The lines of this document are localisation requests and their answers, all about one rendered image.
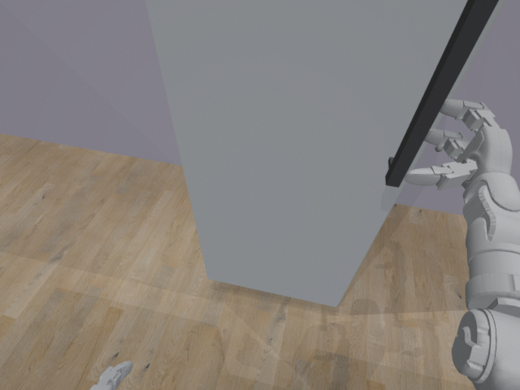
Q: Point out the right robot hand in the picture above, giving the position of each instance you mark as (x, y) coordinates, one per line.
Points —
(489, 151)

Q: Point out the handle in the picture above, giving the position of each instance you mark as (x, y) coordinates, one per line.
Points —
(465, 35)

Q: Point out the robot right forearm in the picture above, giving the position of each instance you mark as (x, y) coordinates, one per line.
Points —
(492, 214)

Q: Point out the left robot hand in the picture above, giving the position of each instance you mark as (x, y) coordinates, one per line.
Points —
(112, 377)

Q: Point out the robot right upper arm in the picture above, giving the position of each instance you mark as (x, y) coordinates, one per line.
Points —
(487, 349)

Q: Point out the fridge door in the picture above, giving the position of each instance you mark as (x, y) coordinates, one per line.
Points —
(286, 113)

